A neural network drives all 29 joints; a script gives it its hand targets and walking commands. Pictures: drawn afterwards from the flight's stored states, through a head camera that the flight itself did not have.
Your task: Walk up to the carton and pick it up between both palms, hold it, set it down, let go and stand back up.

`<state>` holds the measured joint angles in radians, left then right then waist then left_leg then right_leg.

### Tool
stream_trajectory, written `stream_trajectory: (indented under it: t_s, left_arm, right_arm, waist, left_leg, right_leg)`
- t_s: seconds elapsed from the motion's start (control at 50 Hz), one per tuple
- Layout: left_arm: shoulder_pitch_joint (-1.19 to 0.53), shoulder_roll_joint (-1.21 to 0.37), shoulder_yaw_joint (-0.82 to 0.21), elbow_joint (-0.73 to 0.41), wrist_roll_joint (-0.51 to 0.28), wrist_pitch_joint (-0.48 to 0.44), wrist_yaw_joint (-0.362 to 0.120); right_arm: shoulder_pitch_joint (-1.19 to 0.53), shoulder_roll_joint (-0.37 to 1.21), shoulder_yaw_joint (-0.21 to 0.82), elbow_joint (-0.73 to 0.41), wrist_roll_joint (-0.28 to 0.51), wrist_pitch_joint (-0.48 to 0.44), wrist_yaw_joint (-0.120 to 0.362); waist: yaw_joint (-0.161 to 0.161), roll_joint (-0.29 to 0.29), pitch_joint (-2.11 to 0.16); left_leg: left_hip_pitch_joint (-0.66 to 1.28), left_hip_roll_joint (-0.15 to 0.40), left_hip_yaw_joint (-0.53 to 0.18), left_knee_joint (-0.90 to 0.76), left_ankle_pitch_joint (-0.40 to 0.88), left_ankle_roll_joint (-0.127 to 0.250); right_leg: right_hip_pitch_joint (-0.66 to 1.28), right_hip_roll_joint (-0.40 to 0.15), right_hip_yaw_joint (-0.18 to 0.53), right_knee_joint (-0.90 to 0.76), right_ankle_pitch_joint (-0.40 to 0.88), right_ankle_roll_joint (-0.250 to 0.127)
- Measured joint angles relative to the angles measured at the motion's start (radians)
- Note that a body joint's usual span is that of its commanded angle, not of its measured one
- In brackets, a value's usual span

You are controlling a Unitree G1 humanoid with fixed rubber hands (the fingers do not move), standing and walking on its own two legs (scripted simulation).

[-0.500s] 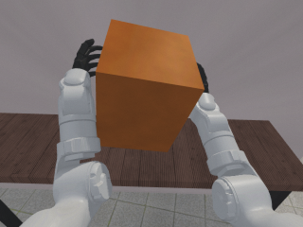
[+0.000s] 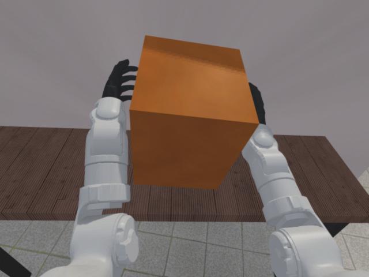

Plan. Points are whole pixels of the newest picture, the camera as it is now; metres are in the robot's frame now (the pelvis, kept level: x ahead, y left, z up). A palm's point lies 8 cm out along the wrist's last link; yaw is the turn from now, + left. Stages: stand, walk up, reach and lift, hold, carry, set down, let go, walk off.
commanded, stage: set down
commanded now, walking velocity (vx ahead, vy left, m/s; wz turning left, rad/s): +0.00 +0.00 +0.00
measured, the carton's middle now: (184, 119) +0.40 -0.03 +0.17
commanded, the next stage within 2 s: none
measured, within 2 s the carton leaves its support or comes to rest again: neither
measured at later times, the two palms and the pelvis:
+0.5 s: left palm (121, 109) +0.42 +0.11 +0.19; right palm (253, 132) +0.35 -0.18 +0.16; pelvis +0.01 +0.01 +0.00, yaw +0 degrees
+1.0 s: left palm (126, 114) +0.44 +0.10 +0.16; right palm (250, 138) +0.36 -0.18 +0.13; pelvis +0.02 +0.01 +0.00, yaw -1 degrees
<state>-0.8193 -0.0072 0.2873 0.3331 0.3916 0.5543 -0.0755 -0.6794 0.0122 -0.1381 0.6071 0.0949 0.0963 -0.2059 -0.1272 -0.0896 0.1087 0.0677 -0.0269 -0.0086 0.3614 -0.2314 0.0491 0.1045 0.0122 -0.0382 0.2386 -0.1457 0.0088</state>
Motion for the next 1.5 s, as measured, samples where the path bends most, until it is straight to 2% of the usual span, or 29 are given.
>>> stream_trajectory:
  t_s: [0.12, 0.42, 0.6, 0.84, 1.5]
  left_arm:
    - [0.011, 0.005, 0.009, 0.034, 0.006, -0.007, -0.015]
    - [0.021, 0.018, -0.016, 0.136, -0.034, -0.085, -0.004]
    - [-0.011, 0.027, 0.013, 0.229, -0.032, -0.126, -0.027]
    - [-0.003, 0.043, 0.022, 0.296, -0.048, -0.180, -0.045]
    - [-0.045, 0.079, 0.015, 0.472, -0.083, -0.284, -0.041]
  right_arm:
    - [0.009, 0.018, -0.019, 0.020, -0.024, -0.012, 0.003]
    - [0.056, 0.045, -0.065, 0.021, -0.066, -0.059, 0.001]
    - [0.040, 0.055, -0.094, 0.037, -0.093, -0.068, 0.001]
    - [0.062, 0.088, -0.123, 0.053, -0.138, -0.098, -0.006]
    - [0.066, 0.138, -0.213, 0.091, -0.220, -0.141, -0.006]
  waist:
    - [0.001, 0.007, 0.002]
    - [-0.010, 0.008, -0.005]
    - [-0.012, 0.014, -0.010]
    - [-0.012, 0.015, -0.006]
    - [-0.025, 0.031, -0.035]
  left_leg:
    - [0.011, -0.006, 0.003, -0.007, -0.001, 0.005]
    - [-0.013, -0.007, 0.006, -0.004, -0.002, 0.007]
    - [-0.018, -0.004, 0.022, -0.021, 0.004, 0.008]
    - [-0.020, -0.004, 0.025, -0.033, 0.003, 0.007]
    - [-0.101, 0.000, 0.055, -0.011, -0.023, 0.015]
  right_leg:
    - [0.011, -0.007, -0.002, -0.005, -0.003, 0.006]
    - [-0.010, -0.011, -0.013, -0.007, -0.002, 0.009]
    - [-0.027, -0.011, -0.003, -0.007, 0.000, 0.008]
    - [-0.031, -0.012, -0.009, -0.014, -0.003, 0.007]
    - [-0.107, -0.015, -0.006, -0.019, -0.004, 0.019]
